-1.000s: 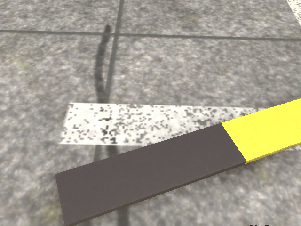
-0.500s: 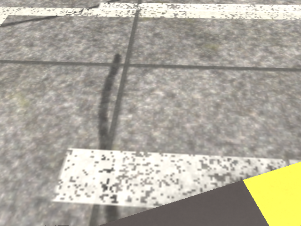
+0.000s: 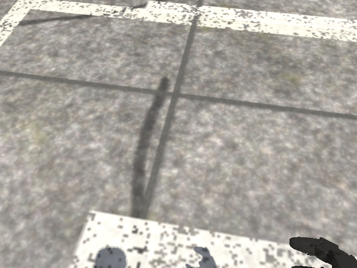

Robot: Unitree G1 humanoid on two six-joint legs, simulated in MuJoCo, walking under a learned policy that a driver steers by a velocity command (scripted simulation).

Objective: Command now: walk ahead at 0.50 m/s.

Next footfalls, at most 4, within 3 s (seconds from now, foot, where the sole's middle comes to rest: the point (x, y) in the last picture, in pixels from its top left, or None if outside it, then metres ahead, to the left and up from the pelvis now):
0.50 right None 0.40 -0.19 -0.75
0.98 left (220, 189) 0.77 -0.08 -0.77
1.44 right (286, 218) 0.66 -0.34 -0.77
1.78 left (235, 181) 0.81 -0.14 -0.77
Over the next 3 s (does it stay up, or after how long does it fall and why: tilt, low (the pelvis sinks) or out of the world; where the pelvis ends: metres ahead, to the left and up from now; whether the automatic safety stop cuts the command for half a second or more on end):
stays up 0.99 -0.46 0.00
